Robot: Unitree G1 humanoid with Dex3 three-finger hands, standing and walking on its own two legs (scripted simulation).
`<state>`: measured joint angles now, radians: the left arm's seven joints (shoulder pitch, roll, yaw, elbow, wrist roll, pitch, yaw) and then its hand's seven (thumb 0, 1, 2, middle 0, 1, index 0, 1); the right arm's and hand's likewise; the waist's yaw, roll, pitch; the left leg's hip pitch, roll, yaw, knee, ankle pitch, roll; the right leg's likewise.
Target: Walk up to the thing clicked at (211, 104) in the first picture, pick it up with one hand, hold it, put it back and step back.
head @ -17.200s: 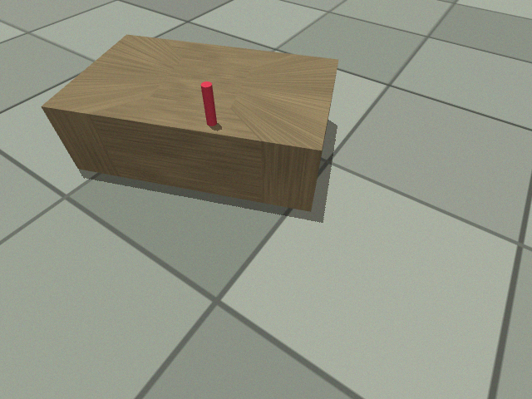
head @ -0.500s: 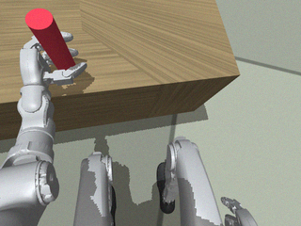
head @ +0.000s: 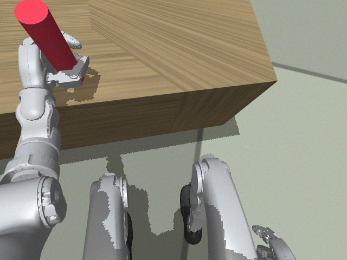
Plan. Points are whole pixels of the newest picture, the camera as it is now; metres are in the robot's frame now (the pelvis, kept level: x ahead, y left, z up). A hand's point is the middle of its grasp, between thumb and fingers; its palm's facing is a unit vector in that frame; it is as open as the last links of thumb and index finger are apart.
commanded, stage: settle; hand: left
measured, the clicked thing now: (57, 51) +0.53 +0.16 +0.03
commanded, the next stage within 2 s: lift in 1.14 s
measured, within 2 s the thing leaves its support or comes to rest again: leaves its support in 0.14 s
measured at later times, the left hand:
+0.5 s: hand (50, 33) +0.53 +0.15 +0.07, palm faces +0.03 -1.00 -0.03, open 5.6 cm
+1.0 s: hand (41, 14) +0.54 +0.15 +0.11, palm faces +0.03 -1.00 -0.03, open 5.6 cm
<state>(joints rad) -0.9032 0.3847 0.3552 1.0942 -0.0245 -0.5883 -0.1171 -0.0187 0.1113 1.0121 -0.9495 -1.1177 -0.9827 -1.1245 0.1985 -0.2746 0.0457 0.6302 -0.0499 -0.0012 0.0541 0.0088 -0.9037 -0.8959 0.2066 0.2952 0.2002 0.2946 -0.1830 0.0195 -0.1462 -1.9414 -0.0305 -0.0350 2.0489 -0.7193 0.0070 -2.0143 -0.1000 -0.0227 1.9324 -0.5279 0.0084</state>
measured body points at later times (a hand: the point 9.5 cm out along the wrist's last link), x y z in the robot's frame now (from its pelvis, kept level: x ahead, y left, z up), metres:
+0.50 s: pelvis +0.02 +0.00 +0.07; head +0.21 +0.02 +0.47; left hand +0.52 +0.21 +0.08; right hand +0.09 -0.27 -0.06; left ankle +0.07 +0.11 -0.41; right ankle +0.12 -0.14 -0.41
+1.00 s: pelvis +0.03 +0.00 +0.10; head +0.22 +0.02 +0.51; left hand +0.53 +0.21 +0.11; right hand +0.09 -0.27 -0.02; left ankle +0.07 +0.11 -0.41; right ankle +0.12 -0.14 -0.41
